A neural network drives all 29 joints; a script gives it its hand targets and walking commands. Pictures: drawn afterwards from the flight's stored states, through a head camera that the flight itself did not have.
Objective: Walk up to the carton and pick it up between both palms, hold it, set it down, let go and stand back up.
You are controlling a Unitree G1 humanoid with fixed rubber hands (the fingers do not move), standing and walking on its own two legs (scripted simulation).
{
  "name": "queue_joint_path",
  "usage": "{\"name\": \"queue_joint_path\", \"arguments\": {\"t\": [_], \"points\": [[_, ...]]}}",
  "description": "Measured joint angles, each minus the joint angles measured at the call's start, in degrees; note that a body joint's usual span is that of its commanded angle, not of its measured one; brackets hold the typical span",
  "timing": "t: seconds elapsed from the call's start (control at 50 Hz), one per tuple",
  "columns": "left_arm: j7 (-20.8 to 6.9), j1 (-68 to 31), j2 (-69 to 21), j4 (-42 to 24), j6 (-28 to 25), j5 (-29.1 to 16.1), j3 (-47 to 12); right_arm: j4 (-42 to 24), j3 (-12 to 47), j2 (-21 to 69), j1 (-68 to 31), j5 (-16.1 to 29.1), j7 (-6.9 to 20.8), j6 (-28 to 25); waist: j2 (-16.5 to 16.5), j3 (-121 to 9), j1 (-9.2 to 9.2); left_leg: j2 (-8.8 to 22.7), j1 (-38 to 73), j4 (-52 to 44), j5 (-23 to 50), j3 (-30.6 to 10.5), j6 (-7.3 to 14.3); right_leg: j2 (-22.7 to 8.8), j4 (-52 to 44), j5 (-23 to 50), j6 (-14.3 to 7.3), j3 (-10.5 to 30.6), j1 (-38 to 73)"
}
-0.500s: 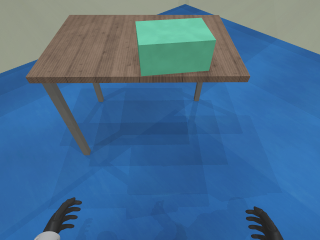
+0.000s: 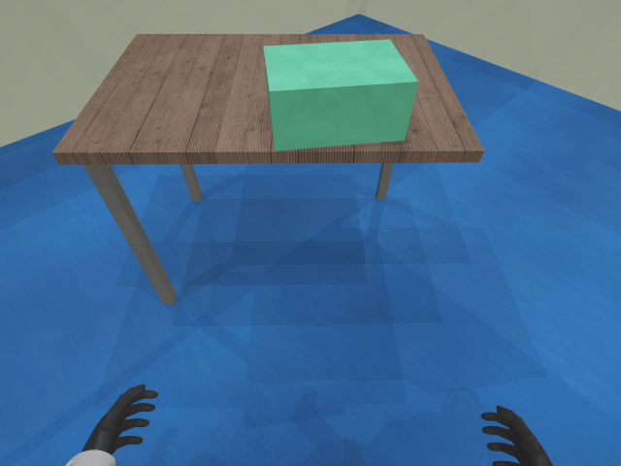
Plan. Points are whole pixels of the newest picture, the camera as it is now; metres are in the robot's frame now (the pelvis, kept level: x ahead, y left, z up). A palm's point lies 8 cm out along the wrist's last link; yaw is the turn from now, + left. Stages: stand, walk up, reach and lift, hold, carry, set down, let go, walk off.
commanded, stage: stand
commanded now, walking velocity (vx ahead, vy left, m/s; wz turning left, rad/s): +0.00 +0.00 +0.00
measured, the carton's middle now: (334, 93) +0.86 -0.01 +0.03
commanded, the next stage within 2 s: none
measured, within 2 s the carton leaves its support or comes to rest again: neither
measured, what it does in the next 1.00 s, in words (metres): stands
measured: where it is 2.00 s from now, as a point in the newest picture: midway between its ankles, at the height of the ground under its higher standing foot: outside the picture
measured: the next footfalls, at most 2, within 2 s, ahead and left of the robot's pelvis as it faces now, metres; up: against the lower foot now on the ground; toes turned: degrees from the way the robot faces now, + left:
none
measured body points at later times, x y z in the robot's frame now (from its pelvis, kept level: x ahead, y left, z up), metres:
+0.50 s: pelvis -0.01 -0.01 +0.00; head +0.00 -0.01 +0.45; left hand +0.15 +0.28 -0.08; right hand +0.14 -0.27 -0.09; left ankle +0.01 +0.12 -0.72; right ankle +0.00 -0.12 -0.72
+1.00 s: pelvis -0.01 -0.01 +0.00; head -0.01 -0.01 +0.45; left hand +0.14 +0.28 -0.08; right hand +0.13 -0.28 -0.10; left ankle +0.01 +0.12 -0.72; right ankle +0.00 -0.12 -0.72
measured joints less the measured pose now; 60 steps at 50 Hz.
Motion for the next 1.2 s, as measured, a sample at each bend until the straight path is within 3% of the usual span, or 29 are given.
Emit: {"name": "queue_joint_path", "arguments": {"t": [1.2], "points": [[-0.02,0.0,0.41,5.87,-0.02,0.0,0.0,5.68,0.0,-0.5,-0.56,0.0,0.0,-0.28,0.0,-0.12,0.0,-0.01,1.47,-3.38,3.05,0.0,-0.7,0.0,-0.26,1.44,-0.79,0.0,0.0]]}}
